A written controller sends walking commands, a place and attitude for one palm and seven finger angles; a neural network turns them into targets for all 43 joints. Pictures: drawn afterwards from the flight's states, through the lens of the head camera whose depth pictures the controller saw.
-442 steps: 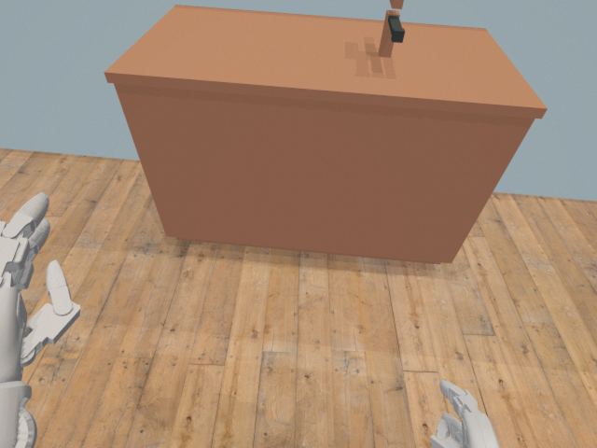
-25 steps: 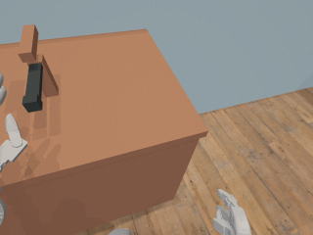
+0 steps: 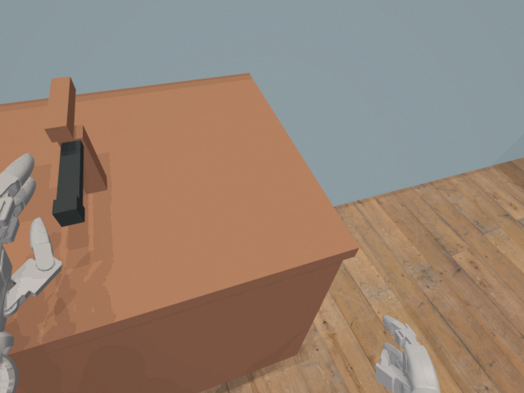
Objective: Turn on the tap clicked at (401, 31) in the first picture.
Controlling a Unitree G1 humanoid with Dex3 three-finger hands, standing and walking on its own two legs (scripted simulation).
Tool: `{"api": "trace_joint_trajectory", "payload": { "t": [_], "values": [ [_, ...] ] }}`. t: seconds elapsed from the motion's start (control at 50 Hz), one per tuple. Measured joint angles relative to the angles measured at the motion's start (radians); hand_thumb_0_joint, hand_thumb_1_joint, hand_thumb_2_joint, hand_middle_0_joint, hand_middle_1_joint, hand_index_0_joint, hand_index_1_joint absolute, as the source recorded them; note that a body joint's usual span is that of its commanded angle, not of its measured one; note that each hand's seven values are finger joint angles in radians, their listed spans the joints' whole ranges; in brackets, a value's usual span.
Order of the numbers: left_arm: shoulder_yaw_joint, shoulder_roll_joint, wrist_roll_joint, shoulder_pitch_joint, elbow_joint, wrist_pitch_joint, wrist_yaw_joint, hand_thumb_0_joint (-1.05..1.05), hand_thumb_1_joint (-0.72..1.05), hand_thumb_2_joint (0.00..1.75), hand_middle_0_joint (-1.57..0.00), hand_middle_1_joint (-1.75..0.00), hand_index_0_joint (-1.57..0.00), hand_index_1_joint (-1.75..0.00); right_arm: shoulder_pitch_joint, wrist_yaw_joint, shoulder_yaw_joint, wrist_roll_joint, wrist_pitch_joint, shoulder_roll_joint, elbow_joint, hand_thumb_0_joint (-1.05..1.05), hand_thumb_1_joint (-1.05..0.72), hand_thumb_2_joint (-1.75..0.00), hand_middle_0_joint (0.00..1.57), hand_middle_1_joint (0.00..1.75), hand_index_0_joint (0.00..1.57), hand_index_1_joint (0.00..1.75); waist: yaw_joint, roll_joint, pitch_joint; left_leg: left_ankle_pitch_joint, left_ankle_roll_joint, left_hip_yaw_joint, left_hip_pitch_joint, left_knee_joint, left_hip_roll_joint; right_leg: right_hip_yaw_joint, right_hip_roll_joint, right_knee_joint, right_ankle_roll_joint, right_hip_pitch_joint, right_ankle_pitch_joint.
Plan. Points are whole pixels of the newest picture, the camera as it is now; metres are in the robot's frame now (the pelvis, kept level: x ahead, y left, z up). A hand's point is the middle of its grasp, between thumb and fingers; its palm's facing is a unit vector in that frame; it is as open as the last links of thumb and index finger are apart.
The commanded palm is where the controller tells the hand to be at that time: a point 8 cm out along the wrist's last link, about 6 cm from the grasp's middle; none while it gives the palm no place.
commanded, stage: come to a stop and stand still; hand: left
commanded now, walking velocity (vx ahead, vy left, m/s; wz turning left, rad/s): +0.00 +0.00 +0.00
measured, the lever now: (69, 211) +0.31 +0.28 +0.13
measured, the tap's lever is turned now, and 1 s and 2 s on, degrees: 0 0 0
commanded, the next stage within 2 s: look again from close up in 0.48 s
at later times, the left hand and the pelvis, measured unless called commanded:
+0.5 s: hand (33, 285) +0.19 +0.26 +0.16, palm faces +0.35 -0.84 -0.41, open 7.4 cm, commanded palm +0.13 +0.28 +0.17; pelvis -0.04 +0.00 +0.00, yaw -2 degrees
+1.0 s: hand (22, 271) +0.21 +0.27 +0.16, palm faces +0.36 -0.86 -0.37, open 7.4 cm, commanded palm +0.15 +0.30 +0.17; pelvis -0.02 +0.03 +0.00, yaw -2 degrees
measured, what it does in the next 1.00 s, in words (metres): stands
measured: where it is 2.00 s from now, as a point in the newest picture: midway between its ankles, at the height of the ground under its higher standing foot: outside the picture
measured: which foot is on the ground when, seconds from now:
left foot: down 0.00-1.00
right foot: down 0.00-1.00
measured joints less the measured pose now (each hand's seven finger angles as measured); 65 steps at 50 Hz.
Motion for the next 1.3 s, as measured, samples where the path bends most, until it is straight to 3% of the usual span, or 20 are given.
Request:
{"api": "trace_joint_trajectory", "payload": {
  "t": [0.04, 0.08, 0.12, 0.14, 0.2, 0.26, 0.34, 0.44, 0.52, 0.66, 0.84, 1.08, 1.1, 1.14, 1.18, 1.22, 1.3],
  "values": [
    [0.004, 0.002, -0.004, 0.000, 0.017, 0.002, 0.000, 0.01, 0.88, 0.90, -0.21, -0.30, -0.21, -0.30, 0.001, -0.003, 0.002, 0.001, 0.005, 0.000, -0.002, 0.01, -0.91, -0.90, 0.20, 0.30, 0.20, 0.30, 0.007, 0.006, -0.005, 0.004, -0.002, 0.000, 0.003, -0.007, 0.002, 0.000, 0.002, -0.007, -0.001, 0.003, 0.004],
    [0.041, 0.080, 0.052, -0.156, 0.090, -0.008, -0.041, 0.01, 0.88, 0.90, -0.21, -0.30, -0.22, -0.30, 0.023, -0.004, -0.011, -0.006, -0.023, -0.004, -0.007, 0.01, -0.91, -0.90, 0.20, 0.30, 0.20, 0.30, 0.059, 0.008, 0.013, 0.005, -0.005, -0.010, -0.025, 0.015, 0.010, -0.010, 0.011, 0.002, -0.006, -0.016, 0.008],
    [0.097, 0.136, 0.046, -0.335, 0.194, -0.020, -0.048, 0.01, 0.88, 0.90, -0.21, -0.30, -0.22, -0.30, -0.004, 0.020, -0.009, -0.004, -0.024, -0.011, 0.017, 0.01, -0.91, -0.90, 0.20, 0.30, 0.20, 0.30, 0.093, -0.002, 0.057, 0.016, -0.010, -0.003, -0.033, 0.020, 0.010, -0.004, 0.010, 0.044, -0.013, -0.045, 0.003],
    [0.123, 0.139, 0.034, -0.381, 0.219, -0.015, -0.043, 0.01, 0.88, 0.90, -0.21, -0.30, -0.22, -0.30, -0.021, 0.037, -0.007, -0.001, -0.021, -0.016, 0.022, 0.01, -0.91, -0.90, 0.20, 0.30, 0.20, 0.30, 0.095, -0.002, 0.072, 0.020, -0.010, 0.006, -0.035, 0.022, 0.011, 0.005, 0.010, 0.063, -0.013, -0.058, 0.001],
    [0.132, 0.080, 0.002, -0.339, 0.176, 0.005, -0.031, 0.01, 0.89, 0.90, -0.20, -0.30, -0.21, -0.30, -0.041, 0.084, -0.014, 0.012, -0.013, -0.026, -0.002, 0.01, -0.91, -0.90, 0.20, 0.30, 0.20, 0.30, 0.067, 0.017, 0.081, 0.021, -0.003, 0.036, -0.041, 0.031, 0.011, 0.034, 0.007, 0.102, -0.004, -0.087, -0.004],
    [0.040, 0.003, 0.005, -0.165, 0.072, 0.008, -0.054, 0.01, 0.89, 0.90, -0.19, -0.30, -0.20, -0.30, -0.030, 0.089, -0.013, 0.014, -0.005, -0.027, -0.033, 0.01, -0.91, -0.90, 0.20, 0.30, 0.20, 0.30, 0.022, 0.040, 0.070, 0.016, 0.001, 0.048, -0.041, 0.039, 0.016, 0.047, 0.011, 0.096, 0.001, -0.085, 0.001],
    [-0.034, 0.000, 0.003, -0.004, 0.030, -0.001, -0.079, 0.01, 0.89, 0.90, -0.20, -0.30, -0.21, -0.30, 0.004, 0.046, -0.006, 0.008, 0.012, -0.011, -0.038, 0.01, -0.91, -0.90, 0.20, 0.30, 0.20, 0.30, -0.014, 0.020, 0.055, 0.017, -0.001, 0.048, -0.039, 0.037, 0.020, 0.047, 0.016, 0.084, -0.003, -0.078, 0.009],
    [0.012, 0.029, -0.002, -0.030, 0.068, -0.002, -0.061, 0.01, 0.88, 0.90, -0.22, -0.30, -0.22, -0.30, 0.048, 0.010, -0.008, 0.005, 0.003, -0.021, -0.007, 0.01, -0.91, -0.90, 0.20, 0.30, 0.20, 0.30, 0.005, 0.006, 0.064, 0.027, 0.003, 0.034, -0.035, 0.034, 0.023, 0.034, 0.019, 0.055, -0.002, -0.057, 0.029],
    [0.052, 0.016, 0.002, -0.086, 0.082, -0.023, -0.040, 0.01, 0.88, 0.90, -0.21, -0.30, -0.22, -0.30, 0.062, 0.011, -0.007, 0.002, -0.022, -0.032, 0.022, 0.01, -0.91, -0.90, 0.20, 0.30, 0.20, 0.30, 0.024, 0.006, 0.057, 0.033, 0.010, 0.030, -0.032, 0.027, 0.020, 0.029, 0.016, 0.027, 0.005, -0.043, 0.045],
    [0.004, -0.027, 0.028, -0.101, 0.097, -0.045, -0.040, 0.01, 0.89, 0.90, -0.20, -0.30, -0.21, -0.30, 0.047, 0.020, 0.003, -0.004, -0.051, -0.019, 0.026, 0.01, -0.91, -0.90, 0.20, 0.30, 0.20, 0.30, 0.031, 0.000, 0.029, 0.038, 0.027, 0.039, -0.028, 0.008, 0.005, 0.037, 0.000, 0.003, 0.018, -0.038, 0.053],
    [0.007, 0.002, 0.028, -0.097, 0.072, -0.038, -0.049, 0.01, 0.88, 0.90, -0.21, -0.30, -0.21, -0.30, 0.007, 0.029, 0.028, -0.008, -0.055, 0.018, 0.001, 0.01, -0.91, -0.90, 0.20, 0.30, 0.20, 0.30, 0.032, -0.019, 0.036, 0.028, 0.036, 0.041, -0.016, 0.004, -0.010, 0.038, -0.015, 0.002, 0.028, -0.025, 0.041],
    [0.000, -0.013, 0.022, -0.096, 0.069, -0.011, -0.043, 0.01, 0.89, 0.90, -0.20, -0.30, -0.21, -0.30, -0.007, 0.028, 0.026, -0.004, -0.025, 0.008, 0.000, 0.01, -0.91, -0.90, 0.21, 0.30, 0.20, 0.30, 0.042, -0.015, 0.042, 0.025, 0.039, 0.040, -0.003, -0.002, -0.015, 0.036, -0.020, -0.015, 0.034, -0.007, 0.042],
    [0.016, 0.019, 0.062, -0.139, 0.074, -0.007, -0.063, 0.01, 0.88, 0.90, -0.21, -0.30, -0.21, -0.30, 0.004, 0.027, 0.018, -0.019, -0.039, 0.008, -0.007, 0.01, -0.91, -0.90, 0.20, 0.30, 0.20, 0.30, 0.055, -0.018, 0.045, 0.024, 0.039, 0.036, -0.020, 0.010, -0.013, 0.032, -0.017, -0.004, 0.033, -0.021, 0.040],
    [0.068, 0.094, 0.068, -0.265, 0.156, -0.065, -0.080, 0.01, 0.88, 0.90, -0.21, -0.30, -0.22, -0.30, 0.005, 0.033, 0.017, -0.026, -0.065, 0.013, 0.012, 0.01, -0.91, -0.90, 0.20, 0.30, 0.20, 0.30, 0.075, -0.038, 0.053, 0.031, 0.035, 0.032, -0.045, 0.018, -0.016, 0.028, -0.020, 0.033, 0.025, -0.059, 0.030],
    [0.106, 0.098, 0.032, -0.306, 0.181, -0.066, -0.065, 0.01, 0.88, 0.90, -0.21, -0.30, -0.22, -0.30, -0.001, 0.052, 0.015, -0.018, -0.075, 0.012, 0.011, 0.01, -0.91, -0.90, 0.20, 0.30, 0.20, 0.30, 0.069, -0.037, 0.060, 0.038, 0.031, 0.039, -0.049, 0.018, -0.014, 0.034, -0.018, 0.052, 0.015, -0.074, 0.029],
    [0.109, 0.060, 0.011, -0.262, 0.142, -0.058, -0.047, 0.01, 0.89, 0.90, -0.20, -0.30, -0.21, -0.30, 0.000, 0.073, 0.006, -0.015, -0.083, 0.008, -0.004, 0.01, -0.91, -0.90, 0.20, 0.30, 0.20, 0.30, 0.051, -0.026, 0.056, 0.037, 0.034, 0.054, -0.048, 0.022, -0.016, 0.037, -0.024, 0.078, 0.001, -0.088, 0.016],
    [0.024, -0.006, 0.004, -0.099, 0.058, -0.069, -0.049, 0.01, 0.89, 0.90, -0.20, -0.30, -0.21, -0.30, 0.023, 0.073, 0.002, -0.006, -0.078, -0.003, -0.016, 0.01, -0.91, -0.90, 0.20, 0.30, 0.20, 0.30, 0.014, 0.008, 0.030, 0.027, 0.035, 0.062, -0.048, 0.036, -0.008, 0.043, -0.019, 0.073, 0.033, -0.082, 0.026]
  ]
}}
